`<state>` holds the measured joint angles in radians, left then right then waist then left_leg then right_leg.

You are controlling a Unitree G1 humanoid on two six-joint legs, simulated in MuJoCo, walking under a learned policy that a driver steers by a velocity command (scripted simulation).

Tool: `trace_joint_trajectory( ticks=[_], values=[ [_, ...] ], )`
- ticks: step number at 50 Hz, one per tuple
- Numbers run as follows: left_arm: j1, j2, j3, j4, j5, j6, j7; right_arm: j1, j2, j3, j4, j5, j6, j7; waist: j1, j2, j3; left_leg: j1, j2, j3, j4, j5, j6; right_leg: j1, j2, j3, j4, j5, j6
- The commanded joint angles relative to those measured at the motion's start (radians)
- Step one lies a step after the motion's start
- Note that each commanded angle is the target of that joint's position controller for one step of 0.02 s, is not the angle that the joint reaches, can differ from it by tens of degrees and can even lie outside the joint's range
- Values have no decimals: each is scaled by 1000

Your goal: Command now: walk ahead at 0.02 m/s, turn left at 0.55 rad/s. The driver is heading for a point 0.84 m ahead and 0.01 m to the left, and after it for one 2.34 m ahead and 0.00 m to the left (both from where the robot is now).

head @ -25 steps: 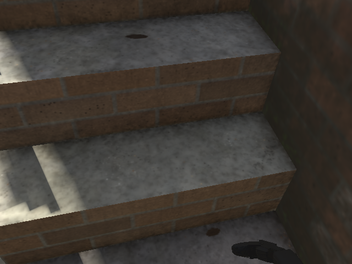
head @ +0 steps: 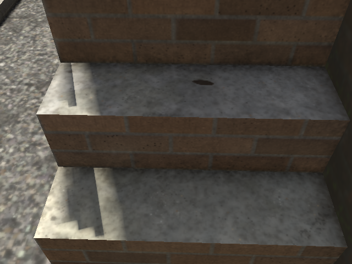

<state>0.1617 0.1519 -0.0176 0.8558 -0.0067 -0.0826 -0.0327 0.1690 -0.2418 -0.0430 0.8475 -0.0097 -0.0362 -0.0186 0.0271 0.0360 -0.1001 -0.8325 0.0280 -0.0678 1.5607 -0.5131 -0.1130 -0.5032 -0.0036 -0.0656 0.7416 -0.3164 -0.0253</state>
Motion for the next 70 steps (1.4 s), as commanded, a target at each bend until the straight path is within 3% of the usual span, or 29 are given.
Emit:
trace_joint_trajectory(
  ticks=[1, 3, 5, 7, 8, 9, 12, 15, 21, 25, 29, 35, 36, 37, 40, 43, 44, 46, 48, 50, 51, 53, 56, 57, 59, 62, 65, 67, 70],
  values=[
    [-141, 276, 92, -142, 3, -29, 36, -144, -14, 23, -120, -9, -20, 57, 14, -134, -32, 184, 26, 128, -514, -144, -8, 151, -200, 173, -327, 238, -194],
    [-182, 319, 110, -138, 74, -25, 7, 54, 6, 34, -64, 19, -52, 49, -54, -141, -18, 364, 31, 85, -614, 316, 47, 122, -304, 226, -284, 366, -231],
    [-116, 286, 120, -145, 59, -17, -1, 59, -23, 33, -89, 21, -71, 15, -39, -136, 18, 364, 10, 128, -861, 301, 104, 251, -332, 207, -247, 462, -240],
    [-13, 145, 99, -159, 46, 25, -18, 44, -133, 6, -99, 12, -93, -19, 28, 26, -85, 580, 52, -24, -999, 934, 266, 202, -193, 64, 29, 268, -82],
    [11, 68, 79, -215, 50, 21, -3, 105, -236, -21, -84, 33, -88, -14, 42, 213, -179, 845, 290, -379, -1099, 1160, 526, -90, -14, -64, 262, -140, 61],
    [-133, 123, 86, -243, 30, 39, 6, 184, -227, -43, -66, 25, -68, 0, -107, 201, -123, 869, 373, -515, -1198, 1058, 593, -274, 80, 51, 664, -343, 113],
    [-47, 195, 100, -189, 22, 48, -3, 31, -136, 3, -118, -19, -3, 73, -82, -31, 27, 596, 233, -398, -1128, 499, 399, -543, 156, 350, 1397, 10, 28],
    [55, 213, 76, -173, 56, 31, -40, -287, -5, 90, -278, 19, -14, 58, 67, -81, -72, 534, 160, -247, -1164, 289, 313, -408, 12, 262, 1050, 91, 109],
    [143, 136, 42, -134, 38, 64, -156, -18, -217, 13, -115, 38, -40, 14, -22, 145, 80, 474, 60, -153, -1268, -114, 242, 40, 24, -39, -4, -164, 192],
    [272, 200, 44, -153, 39, 19, -56, -89, -104, 24, -85, 19, -13, 67, 23, 71, 36, 495, 228, -297, -1127, 111, 413, 55, -40, 119, -139, 24, -52],
    [300, 212, 46, -146, 52, -13, -41, -190, -63, 49, -72, -4, -7, 35, 79, -260, 131, -169, -11, -23, -226, 108, 152, 286, -355, 910, -593, -565, -442],
    [490, 56, -7, 68, 61, 0, -71, -247, -69, 13, -128, -29, -1, -1, 90, -120, 11, -467, -17, 0, 459, 119, 277, 432, -212, 442, -437, 18, -324],
    [448, 135, 63, 70, -20, -16, 92, -283, 142, 73, -200, -91, -26, 63, 43, 134, 80, -449, -29, 74, 334, 115, 183, 556, -186, 445, -430, 149, -285],
    [434, 105, 52, 82, -20, -24, 144, -300, 143, 70, -211, -85, -37, 95, 47, 135, 76, -433, 4, 65, 293, 133, 158, 530, -211, 438, -435, 249, -267],
    [390, 112, 74, 69, 5, -54, 170, -246, 79, 43, -249, -48, -16, 83, 35, -125, 48, -426, 14, 71, 447, 92, 169, 573, -260, 392, -480, 485, -277],
    [489, 93, 105, 114, 27, -76, 147, -469, 84, 31, -399, -41, -17, 63, 112, -161, 198, -928, 54, -25, 689, -185, 215, 795, -333, 426, -487, 358, -294],
    [706, 21, 45, 321, 100, -30, 10, -710, -1, 90, -516, -21, 10, 29, 146, -289, 142, -1088, 50, -83, 424, -646, 367, 802, -297, 380, -481, 414, -216],
    [460, 83, 52, 257, 99, 34, -133, -767, 49, 126, -577, -107, 74, 49, 0, -39, -22, -196, 67, 188, -412, -374, 382, 92, -178, 250, -762, 393, -273],
    [323, 298, 80, 189, 40, 26, -233, -362, 17, 95, -382, 70, 75, 105, -170, -285, -136, 385, -139, 238, 25, 129, 260, -112, -232, 221, -695, 1578, -358],
    [344, 306, 72, 210, 65, -38, -216, -82, -83, 70, -242, 17, 98, 113, -207, -157, -299, 488, -110, 96, -371, 278, 324, 131, -214, 188, -313, 1895, -241],
    [273, 225, 111, 135, -100, -83, -34, 203, 38, 28, -189, -14, 25, 65, -255, -84, -422, 809, -30, -63, -520, 18, 303, 180, -131, 112, -46, 1526, -135],
    [133, 158, 109, 62, -33, -69, 14, 145, -108, -36, -101, -15, 43, 36, -196, 253, -294, 605, 284, -730, -1051, -295, 391, -92, 63, 174, 833, 434, -51],
    [-21, -31, 59, -172, 35, -8, 42, 27, -15, -18, 13, -2, -27, 51, -19, 32, 126, 355, 263, -433, -1027, -210, 266, -516, 56, 288, 1466, 234, -86],
    [38, -37, 50, -190, 31, -8, 50, 44, 56, -3, 54, -13, -59, 68, 25, 6, 158, 357, 234, -327, -1034, -118, 233, -562, 63, 286, 1499, 192, -100],
    [130, 56, 38, -64, 1, 16, -101, 72, -26, 18, 39, -20, -21, 92, -17, -34, 186, 452, 332, -306, -1133, 818, 344, -795, 118, 428, 1528, 262, -178],
    [144, 12, 18, 31, 13, 16, -146, 108, 7, 25, 136, -89, -16, 97, 12, -4, 95, 601, 306, -127, -1240, 451, 353, -1048, 142, 354, 1819, 287, -251],
    [27, 60, 15, -14, -15, 45, -151, 109, 32, 65, 175, -142, -46, 105, 77, -70, 97, 449, 218, 153, -1245, 412, 236, -1068, 133, 248, 1801, 454, -262],
    [-149, 131, 34, -39, -40, 65, -145, 174, 70, 92, 172, -114, -75, 87, 51, 20, 19, 388, 175, 271, -1302, 478, 264, -959, 68, 87, 1691, 490, -229],
    [-335, 42, -6, -131, -38, 101, -72, 516, 56, 114, 266, -147, -69, 67, -88, 115, 13, 691, 224, 262, -1386, 679, 280, -1081, 9, -3, 1433, 328, -240]
  ],
)
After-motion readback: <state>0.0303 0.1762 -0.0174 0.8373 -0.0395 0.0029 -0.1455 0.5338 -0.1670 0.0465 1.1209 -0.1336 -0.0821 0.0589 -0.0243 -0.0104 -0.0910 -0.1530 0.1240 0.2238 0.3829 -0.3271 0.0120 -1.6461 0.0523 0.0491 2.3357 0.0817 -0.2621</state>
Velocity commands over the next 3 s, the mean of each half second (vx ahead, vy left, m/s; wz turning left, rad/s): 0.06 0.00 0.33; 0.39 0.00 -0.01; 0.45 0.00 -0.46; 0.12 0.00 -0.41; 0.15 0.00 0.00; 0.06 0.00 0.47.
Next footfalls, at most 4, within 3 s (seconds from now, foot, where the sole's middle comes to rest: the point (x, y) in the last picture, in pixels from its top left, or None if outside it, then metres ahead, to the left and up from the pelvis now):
0.12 left None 0.07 0.13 -0.74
0.52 right None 0.08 -0.10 -0.74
0.94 left None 0.27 0.21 -0.53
1.54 right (196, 212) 0.51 0.00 -0.31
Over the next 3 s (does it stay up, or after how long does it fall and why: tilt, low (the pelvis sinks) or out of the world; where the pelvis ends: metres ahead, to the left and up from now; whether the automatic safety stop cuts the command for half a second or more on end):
stays up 0.73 -0.02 0.66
